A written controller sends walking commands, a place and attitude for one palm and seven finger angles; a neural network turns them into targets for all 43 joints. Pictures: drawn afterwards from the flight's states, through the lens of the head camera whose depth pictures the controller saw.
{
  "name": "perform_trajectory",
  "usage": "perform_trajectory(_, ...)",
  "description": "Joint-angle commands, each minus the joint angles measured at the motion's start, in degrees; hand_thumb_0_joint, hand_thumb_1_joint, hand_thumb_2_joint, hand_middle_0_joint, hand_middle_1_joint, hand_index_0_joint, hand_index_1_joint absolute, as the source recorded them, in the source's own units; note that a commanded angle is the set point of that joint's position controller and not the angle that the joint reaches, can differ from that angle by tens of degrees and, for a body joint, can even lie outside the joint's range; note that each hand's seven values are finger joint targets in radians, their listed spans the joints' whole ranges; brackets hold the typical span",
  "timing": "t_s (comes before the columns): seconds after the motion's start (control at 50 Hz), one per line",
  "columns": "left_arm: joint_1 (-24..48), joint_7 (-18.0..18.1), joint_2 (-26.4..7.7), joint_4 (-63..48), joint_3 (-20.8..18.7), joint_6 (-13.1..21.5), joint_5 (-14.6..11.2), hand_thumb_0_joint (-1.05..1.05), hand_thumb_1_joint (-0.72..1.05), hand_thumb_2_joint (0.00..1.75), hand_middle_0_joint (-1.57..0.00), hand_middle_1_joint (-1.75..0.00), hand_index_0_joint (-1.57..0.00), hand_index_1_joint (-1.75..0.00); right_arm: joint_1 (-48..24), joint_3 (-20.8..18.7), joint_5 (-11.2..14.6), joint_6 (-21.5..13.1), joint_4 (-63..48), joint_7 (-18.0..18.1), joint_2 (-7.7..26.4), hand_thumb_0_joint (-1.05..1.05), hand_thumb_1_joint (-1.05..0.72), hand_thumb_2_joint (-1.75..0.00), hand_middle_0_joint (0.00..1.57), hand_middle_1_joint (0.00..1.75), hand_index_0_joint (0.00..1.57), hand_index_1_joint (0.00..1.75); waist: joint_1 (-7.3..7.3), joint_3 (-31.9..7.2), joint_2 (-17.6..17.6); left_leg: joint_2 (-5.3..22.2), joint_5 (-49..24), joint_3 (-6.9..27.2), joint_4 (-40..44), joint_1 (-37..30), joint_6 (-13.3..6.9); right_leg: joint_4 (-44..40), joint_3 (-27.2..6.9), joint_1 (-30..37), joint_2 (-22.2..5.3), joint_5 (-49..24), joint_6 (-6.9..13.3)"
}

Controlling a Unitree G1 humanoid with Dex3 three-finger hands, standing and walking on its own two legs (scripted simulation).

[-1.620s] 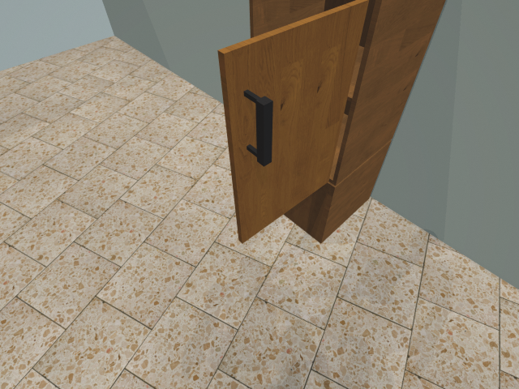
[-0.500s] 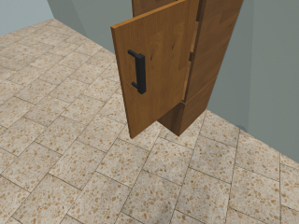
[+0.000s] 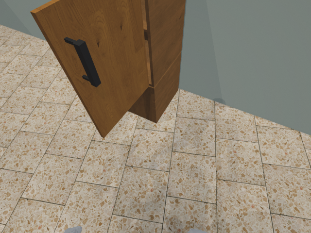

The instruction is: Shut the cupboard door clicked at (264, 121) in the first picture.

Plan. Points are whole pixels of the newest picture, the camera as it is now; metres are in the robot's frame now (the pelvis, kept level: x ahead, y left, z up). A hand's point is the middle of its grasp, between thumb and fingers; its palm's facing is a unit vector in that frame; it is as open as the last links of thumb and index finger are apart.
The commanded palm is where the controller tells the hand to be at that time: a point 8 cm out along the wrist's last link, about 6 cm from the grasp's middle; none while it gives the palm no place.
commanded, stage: walk around to get in front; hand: left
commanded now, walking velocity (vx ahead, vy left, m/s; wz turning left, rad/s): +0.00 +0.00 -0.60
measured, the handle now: (83, 63) +0.55 +0.25 +0.11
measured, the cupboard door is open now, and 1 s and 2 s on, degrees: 87 87 87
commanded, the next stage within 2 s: none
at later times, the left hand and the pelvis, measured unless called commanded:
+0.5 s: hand (94, 227) +0.14 +0.20 -0.16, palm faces -0.23 -0.95 -0.21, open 7.4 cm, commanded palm none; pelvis +0.02 +0.01 +0.02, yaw -18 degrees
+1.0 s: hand (134, 200) +0.22 +0.09 -0.14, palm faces -0.59 -0.77 -0.24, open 7.4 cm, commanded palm none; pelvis +0.03 -0.02 +0.02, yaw -37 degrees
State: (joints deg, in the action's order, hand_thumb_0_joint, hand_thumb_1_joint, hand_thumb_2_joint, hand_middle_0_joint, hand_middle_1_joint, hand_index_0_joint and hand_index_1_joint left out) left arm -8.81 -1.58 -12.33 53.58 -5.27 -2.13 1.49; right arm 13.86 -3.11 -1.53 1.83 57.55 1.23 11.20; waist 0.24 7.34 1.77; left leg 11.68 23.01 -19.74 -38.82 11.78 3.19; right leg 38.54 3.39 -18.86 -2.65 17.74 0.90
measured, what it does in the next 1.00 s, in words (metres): steps on the spot, turning right: left foot, then right foot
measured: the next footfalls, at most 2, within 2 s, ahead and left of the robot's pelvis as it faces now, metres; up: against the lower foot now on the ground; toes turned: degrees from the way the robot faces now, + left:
left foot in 0.40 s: +0.08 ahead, +0.14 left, +0.00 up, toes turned -14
right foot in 0.72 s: +0.01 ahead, -0.13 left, +0.00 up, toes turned -31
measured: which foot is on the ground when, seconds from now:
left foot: down 0.00-0.00, up 0.02-0.38, down 0.40-0.72, up 0.74-1.00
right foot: down 0.00-0.40, up 0.42-0.70, down 0.72-1.00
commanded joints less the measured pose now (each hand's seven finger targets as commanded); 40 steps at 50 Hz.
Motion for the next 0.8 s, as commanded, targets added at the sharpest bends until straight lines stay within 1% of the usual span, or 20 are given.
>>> perform_trajectory(0.0,-11.8,2.9,-16.0,-0.3,-3.2,1.5,-0.3,0.0,0.9,0.9,-0.2,-0.3,-0.2,-0.3,-6.6,-1.2,1.0,0.6,-9.3,0.2,6.5,0.0,-0.9,-0.9,0.2,0.3,0.2,0.3,-6.05,-8.4,-17.2,-5.7,14.8,17.1,-30.5,20.5,0.0,-20.4,-30.7,12.5,-19.6,-27.7,13.5)
perform_trajectory(0.04,-5.1,3.4,-12.2,-2.4,-2.6,1.4,0.0,0.0,0.9,0.9,-0.2,-0.3,-0.2,-0.3,-8.5,-1.7,0.9,0.5,-9.2,0.1,6.2,0.0,-0.9,-0.9,0.2,0.3,0.2,0.3,-3.18,-5.8,-15.1,-5.0,6.8,20.3,-31.9,23.3,-0.1,-19.7,-27.8,9.0,-14.0,-18.2,11.4)
perform_trajectory(0.1,-3.1,3.4,-10.4,-4.1,-1.9,1.8,0.2,0.0,0.9,0.9,-0.2,-0.3,-0.2,-0.3,-6.3,-1.5,0.9,0.4,-8.2,0.0,5.2,0.0,-0.9,-0.9,0.2,0.3,0.2,0.3,-1.09,-11.4,-9.3,-6.6,1.5,19.5,-27.3,17.8,0.7,-17.1,-21.9,9.7,-10.3,-23.8,9.5)
perform_trajectory(0.14,-4.8,3.1,-10.9,-3.7,-2.0,1.8,0.2,0.0,0.9,0.9,-0.2,-0.3,-0.2,-0.3,-7.7,-1.3,1.0,0.3,-8.6,0.1,4.6,0.0,-0.9,-0.9,0.2,0.3,0.2,0.3,-1.74,-11.9,-7.3,-8.1,1.5,19.1,-22.0,16.7,0.9,-16.6,-22.5,10.9,-9.3,-26.0,9.8)
perform_trajectory(0.24,-5.9,2.8,-11.6,-3.7,-2.4,1.2,0.5,0.0,0.9,0.9,-0.2,-0.3,-0.2,-0.3,-9.6,-1.2,1.5,-0.3,-10.4,0.6,4.9,0.0,-0.9,-0.9,0.2,0.3,0.2,0.3,-2.47,-10.9,-10.8,-10.2,3.2,19.5,-10.0,13.3,0.4,-16.1,-26.4,10.8,-8.8,-27.7,10.5)
perform_trajectory(0.32,-2.2,2.5,-10.9,-4.7,-2.3,0.5,-0.1,0.0,0.9,0.9,-0.2,-0.3,-0.2,-0.3,-3.9,-1.2,1.8,-1.1,-8.9,1.1,6.0,0.0,-0.9,-0.9,0.2,0.3,0.2,0.3,0.98,-10.9,-10.0,-11.3,-6.2,19.4,8.9,-1.2,-0.5,-12.6,-27.0,1.2,-5.5,-22.3,6.2)
perform_trajectory(0.34,-1.0,2.3,-9.0,-5.5,-1.7,0.4,-0.5,0.0,0.9,0.9,-0.2,-0.3,-0.2,-0.3,-0.9,-1.6,1.5,-1.7,-8.2,1.5,8.2,0.0,-0.9,-0.9,0.2,0.3,0.2,0.3,2.78,-11.6,-4.8,-7.0,-8.5,22.4,16.7,-9.4,-1.6,-8.8,-23.1,-5.9,-1.7,-14.0,3.3)
perform_trajectory(0.36,-2.4,1.7,-5.2,-6.7,-1.0,0.4,-1.1,0.0,0.9,0.9,-0.2,-0.3,-0.2,-0.3,-0.7,-2.6,0.6,-2.3,-8.7,1.6,13.9,0.0,-0.9,-0.9,0.2,0.3,0.2,0.3,2.29,-11.9,12.3,7.6,-8.3,38.4,23.9,-14.8,-5.9,2.1,-14.6,-15.9,6.3,4.7,-0.4)
perform_trajectory(0.38,0.3,1.3,-6.1,-7.7,-0.9,0.4,-0.6,0.0,0.9,0.9,-0.2,-0.3,-0.2,-0.3,0.5,-3.0,0.1,-2.1,-9.3,2.0,16.8,0.0,-0.9,-0.9,0.2,0.3,0.2,0.3,3.36,-10.0,15.7,17.2,-18.2,44.8,25.0,-10.6,-11.7,16.0,-7.4,-17.5,6.4,18.4,-2.7)
perform_trajectory(0.4,0.9,0.9,-7.6,-7.9,-1.3,0.2,-0.2,0.0,0.9,0.9,-0.2,-0.3,-0.2,-0.3,-1.2,-2.3,-0.3,-1.9,-10.3,2.1,15.2,0.0,-0.9,-0.9,0.2,0.3,0.2,0.3,2.35,-8.1,8.0,16.7,-23.4,41.1,23.6,-4.4,-14.3,24.4,-9.0,-15.6,3.8,16.1,-3.0)
perform_trajectory(0.42,-0.4,0.4,-7.3,-7.2,-1.6,0.2,0.3,0.0,0.9,0.9,-0.2,-0.3,-0.2,-0.3,-3.6,-1.6,-0.6,-2.4,-10.9,2.2,12.7,0.0,-0.9,-0.9,0.2,0.3,0.2,0.3,0.28,-6.8,5.5,12.6,-31.3,35.3,22.2,-3.9,-13.4,28.9,-7.6,-16.4,3.6,11.8,-3.7)
perform_trajectory(0.48,-1.3,-0.3,-5.9,-6.2,-1.3,-0.2,-0.2,0.0,0.9,0.9,-0.2,-0.3,-0.2,-0.3,-4.9,-0.8,-0.5,-2.4,-11.7,2.1,10.0,0.0,-0.9,-0.9,0.2,0.3,0.2,0.3,-0.91,-7.7,11.4,5.8,-44.5,21.7,16.3,-6.6,-9.8,29.6,-4.8,-16.0,2.1,9.0,-4.5)
perform_trajectory(0.6,3.2,-1.0,-4.3,-7.9,0.2,0.2,-0.4,0.0,0.9,0.9,-0.2,-0.3,-0.2,-0.3,1.4,-2.2,-0.4,-1.8,-9.3,1.4,12.7,0.0,-0.9,-0.9,0.2,0.3,0.2,0.3,2.07,-9.5,11.8,6.0,-43.2,16.3,12.3,-9.6,-8.3,5.6,2.3,-5.9,3.0,6.8,-2.9)
perform_trajectory(0.64,0.6,-0.9,-5.3,-7.3,0.1,0.6,-0.5,0.0,0.9,0.9,-0.2,-0.3,-0.2,-0.3,0.6,-2.4,-0.2,-1.6,-9.5,1.0,13.6,0.0,-0.9,-0.9,0.2,0.3,0.2,0.3,0.56,-9.8,11.3,6.3,-40.5,15.2,8.7,-6.8,-6.7,-2.8,2.8,1.1,3.4,1.9,-1.7)
perform_trajectory(0.66,-3.1,-0.8,-6.7,-6.2,-0.3,0.9,-0.4,0.0,0.9,0.9,-0.2,-0.3,-0.2,-0.3,-0.4,-2.5,0.2,-1.5,-9.8,0.7,13.9,0.0,-0.9,-0.9,0.2,0.3,0.2,0.3,-1.77,-11.2,9.2,5.0,-37.6,13.5,3.4,-3.6,-4.8,-10.1,2.7,8.3,3.5,-6.2,-0.9)
perform_trajectory(0.68,-8.4,-0.1,-11.4,-4.4,-1.3,1.5,0.1,0.0,0.9,0.9,-0.2,-0.3,-0.2,-0.3,-0.8,-2.4,1.0,-1.4,-10.5,0.4,11.8,0.0,-0.9,-0.9,0.2,0.3,0.2,0.3,-4.3,-14.6,-1.5,1.7,-25.7,10.1,-7.3,6.5,-1.5,-14.3,-6.3,21.1,-4.1,-21.6,1.9)
perform_trajectory(0.7,-12.6,1.1,-18.5,-3.3,-3.0,2.0,0.4,0.0,0.9,0.9,-0.2,-0.3,-0.2,-0.3,-4.3,-0.9,1.4,-1.4,-13.9,0.1,6.4,0.0,-0.9,-0.9,0.2,0.3,0.2,0.3,-6.7,-14.9,-22.5,-8.2,13.2,9.2,-24.0,22.6,1.4,-16.2,-29.0,27.1,-19.9,-46.6,9.2)
perform_trajectory(0.72,-14.1,2.0,-18.8,-2.5,-2.7,1.8,-0.6,0.0,0.9,0.9,-0.2,-0.3,-0.2,-0.3,-5.0,-0.7,1.3,-0.5,-13.7,0.8,8.9,0.0,-0.9,-0.9,0.2,0.3,0.2,0.3,-7.24,-15.7,-19.7,-6.7,16.3,19.6,-29.5,23.2,0.8,-15.8,-28.6,24.0,-21.4,-46.5,13.1)
perform_trajectory(0.74,-10.2,2.3,-16.3,-3.5,-2.1,1.4,-0.6,0.0,0.9,0.9,-0.2,-0.3,-0.2,-0.3,-5.3,-0.9,1.5,-0.3,-12.9,0.7,8.1,0.0,-0.9,-0.9,0.2,0.3,0.2,0.3,-5.32,-10.4,-15.3,-5.2,11.5,20.8,-31.1,24.9,0.5,-17.4,-24.7,19.4,-18.7,-33.7,13.2)
perform_trajectory(0.78,-3.1,2.8,-12.9,-5.8,-1.5,1.0,-0.3,0.0,0.9,0.9,-0.2,-0.3,-0.2,-0.3,-5.7,-1.2,1.2,0.0,-11.0,0.4,8.9,0.0,-0.9,-0.9,0.2,0.3,0.2,0.3,-2.63,-9.1,-15.0,-4.8,4.8,20.4,-30.4,22.6,1.3,-17.5,-21.8,13.4,-12.6,-26.7,10.5)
